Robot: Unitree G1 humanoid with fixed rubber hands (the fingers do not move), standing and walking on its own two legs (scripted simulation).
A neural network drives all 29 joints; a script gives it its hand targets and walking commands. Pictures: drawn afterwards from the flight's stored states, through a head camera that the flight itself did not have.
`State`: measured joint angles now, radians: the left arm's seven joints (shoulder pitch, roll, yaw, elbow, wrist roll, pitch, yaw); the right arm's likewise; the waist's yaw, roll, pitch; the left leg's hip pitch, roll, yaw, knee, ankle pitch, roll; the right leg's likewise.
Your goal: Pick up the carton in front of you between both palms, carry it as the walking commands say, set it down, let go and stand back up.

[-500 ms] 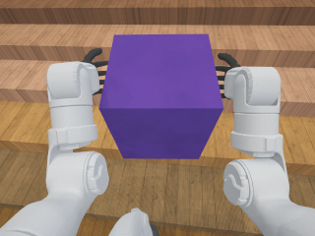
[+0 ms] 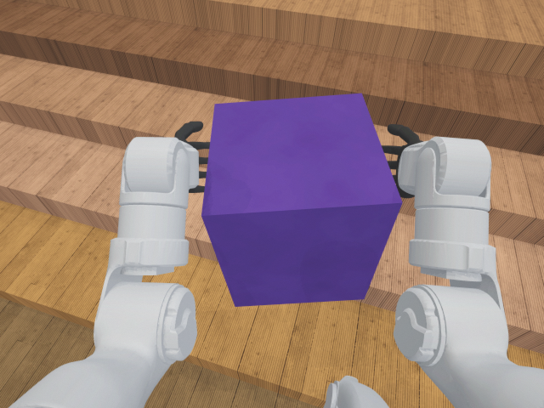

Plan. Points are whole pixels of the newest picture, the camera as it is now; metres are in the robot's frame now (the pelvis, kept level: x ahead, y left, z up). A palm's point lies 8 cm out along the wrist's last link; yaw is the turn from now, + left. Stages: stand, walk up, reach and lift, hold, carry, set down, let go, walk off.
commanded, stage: carry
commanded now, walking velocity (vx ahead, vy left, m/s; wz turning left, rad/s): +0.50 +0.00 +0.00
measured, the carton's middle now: (293, 207) +0.38 +0.04 +0.07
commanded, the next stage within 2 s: none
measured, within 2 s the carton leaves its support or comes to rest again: neither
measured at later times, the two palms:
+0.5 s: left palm out of the picture +0.72 +0.18 +0.30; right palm out of the picture +0.69 -0.11 +0.30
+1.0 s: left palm out of the picture +0.97 +0.19 +0.41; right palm out of the picture +1.00 -0.10 +0.41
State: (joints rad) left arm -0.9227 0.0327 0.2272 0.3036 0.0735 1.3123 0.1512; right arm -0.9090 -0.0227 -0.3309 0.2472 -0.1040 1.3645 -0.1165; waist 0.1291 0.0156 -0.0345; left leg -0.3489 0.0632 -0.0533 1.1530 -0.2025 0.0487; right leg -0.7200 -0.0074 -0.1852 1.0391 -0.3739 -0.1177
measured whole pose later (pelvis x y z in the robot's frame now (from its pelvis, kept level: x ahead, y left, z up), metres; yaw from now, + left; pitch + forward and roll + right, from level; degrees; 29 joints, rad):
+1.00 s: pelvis +0.61 +0.00 +0.24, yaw +1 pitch +3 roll -2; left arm -0.97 0.02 0.23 0.41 0.08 1.35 0.21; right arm -0.92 -0.01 -0.34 0.32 -0.14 1.34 -0.12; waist 0.11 0.02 -0.08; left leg -0.36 0.10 -0.05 1.12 -0.24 0.03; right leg -0.73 -0.03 -0.16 1.05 -0.36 -0.11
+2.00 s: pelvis +1.19 +0.03 +0.46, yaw +0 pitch +4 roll -3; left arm -1.02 0.05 0.25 0.39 0.09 1.39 0.21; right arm -0.94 0.02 -0.31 0.28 -0.14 1.39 -0.15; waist 0.03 0.00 -0.11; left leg -0.05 0.11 0.10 0.33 -0.25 0.01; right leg -0.93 -0.05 -0.18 1.24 -0.38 -0.13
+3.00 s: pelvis +1.33 +0.03 +0.56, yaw +0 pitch +2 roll +0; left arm -0.79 -0.03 0.25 0.33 0.11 1.26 0.22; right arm -0.75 0.03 -0.21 0.28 -0.11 1.26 -0.17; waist 0.00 0.00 -0.07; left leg -0.33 0.01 0.08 0.55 -0.25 0.03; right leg -0.29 -0.02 -0.08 0.56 -0.29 -0.03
